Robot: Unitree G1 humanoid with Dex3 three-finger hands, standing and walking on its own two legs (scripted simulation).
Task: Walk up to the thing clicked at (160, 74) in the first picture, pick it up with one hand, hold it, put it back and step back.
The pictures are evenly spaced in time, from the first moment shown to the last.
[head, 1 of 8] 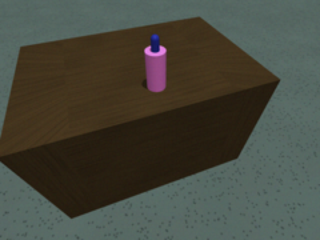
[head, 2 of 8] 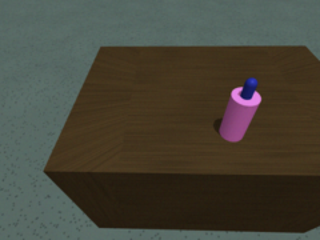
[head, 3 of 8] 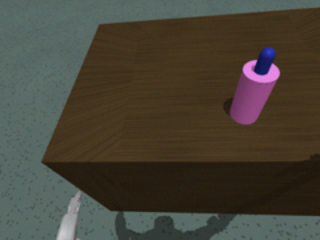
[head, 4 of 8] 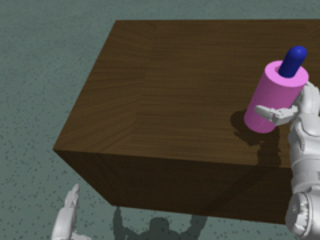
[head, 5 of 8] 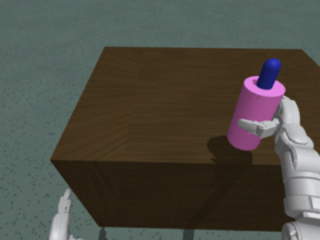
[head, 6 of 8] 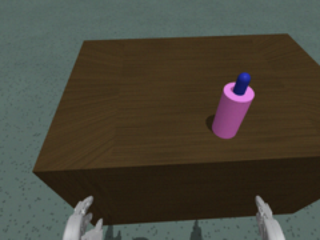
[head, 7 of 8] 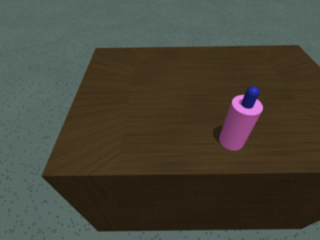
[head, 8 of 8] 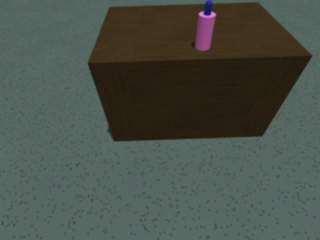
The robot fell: no
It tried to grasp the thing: yes
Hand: right
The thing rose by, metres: 0.20
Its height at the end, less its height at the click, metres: +0.00
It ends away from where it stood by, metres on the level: 0.04
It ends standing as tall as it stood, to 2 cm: yes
